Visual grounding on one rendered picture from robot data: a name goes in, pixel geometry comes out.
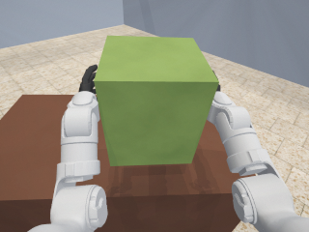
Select right robot upper arm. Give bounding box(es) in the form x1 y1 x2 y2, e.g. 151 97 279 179
232 173 309 232

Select pedestal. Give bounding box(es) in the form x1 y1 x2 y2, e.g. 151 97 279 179
0 94 256 232

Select robot right hand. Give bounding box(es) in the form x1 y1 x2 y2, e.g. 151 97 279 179
213 72 221 92

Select robot left forearm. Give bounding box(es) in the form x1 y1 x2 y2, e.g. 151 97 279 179
50 91 100 221

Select left robot upper arm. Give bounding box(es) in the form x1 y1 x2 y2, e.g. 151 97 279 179
27 185 108 232

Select carton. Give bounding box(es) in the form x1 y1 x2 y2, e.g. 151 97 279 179
94 35 219 166

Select robot right forearm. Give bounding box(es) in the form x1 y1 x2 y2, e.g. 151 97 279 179
207 91 295 210

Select robot left hand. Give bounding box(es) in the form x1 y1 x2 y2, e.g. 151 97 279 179
78 64 98 100

